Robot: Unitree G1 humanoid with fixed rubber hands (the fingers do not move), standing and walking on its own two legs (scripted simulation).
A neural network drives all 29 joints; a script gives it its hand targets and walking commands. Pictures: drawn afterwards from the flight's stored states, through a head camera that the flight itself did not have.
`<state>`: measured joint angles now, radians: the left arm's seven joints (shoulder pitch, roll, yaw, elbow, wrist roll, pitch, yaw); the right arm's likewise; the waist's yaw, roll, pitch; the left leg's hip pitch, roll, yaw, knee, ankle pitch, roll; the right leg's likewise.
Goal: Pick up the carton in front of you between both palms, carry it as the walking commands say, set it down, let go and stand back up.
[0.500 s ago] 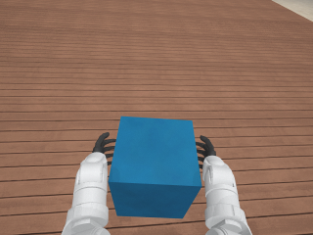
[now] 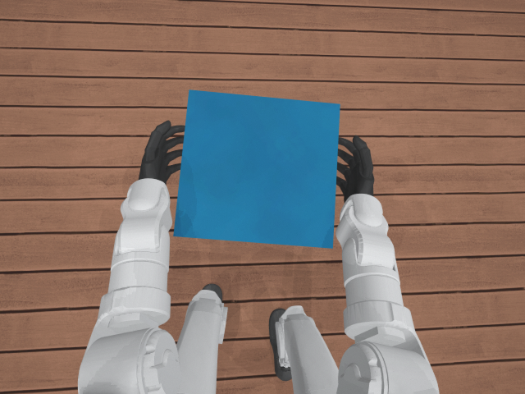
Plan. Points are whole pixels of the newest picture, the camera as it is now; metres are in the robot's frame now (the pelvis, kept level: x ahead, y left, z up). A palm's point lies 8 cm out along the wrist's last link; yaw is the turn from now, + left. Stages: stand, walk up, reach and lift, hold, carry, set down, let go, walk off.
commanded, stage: set down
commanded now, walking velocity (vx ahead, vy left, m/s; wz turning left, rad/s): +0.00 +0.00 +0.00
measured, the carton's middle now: (256, 182) +0.43 +0.03 -0.16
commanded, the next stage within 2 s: none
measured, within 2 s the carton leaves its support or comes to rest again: rests again in 1.60 s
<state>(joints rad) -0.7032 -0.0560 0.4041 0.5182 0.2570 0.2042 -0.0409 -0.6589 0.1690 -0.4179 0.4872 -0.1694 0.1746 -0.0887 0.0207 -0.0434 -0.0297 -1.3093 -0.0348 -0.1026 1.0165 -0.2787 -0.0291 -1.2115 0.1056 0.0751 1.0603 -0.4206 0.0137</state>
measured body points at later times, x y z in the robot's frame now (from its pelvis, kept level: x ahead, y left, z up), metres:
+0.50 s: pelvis -0.03 +0.02 -0.13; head +0.26 +0.05 +0.20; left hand +0.47 +0.18 -0.24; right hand +0.48 -0.12 -0.23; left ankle +0.09 +0.13 -0.64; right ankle +0.03 -0.12 -0.64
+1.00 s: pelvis -0.04 +0.01 -0.24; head +0.32 +0.03 +0.02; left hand +0.51 +0.19 -0.39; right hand +0.52 -0.11 -0.39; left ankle +0.09 +0.13 -0.64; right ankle +0.03 -0.12 -0.64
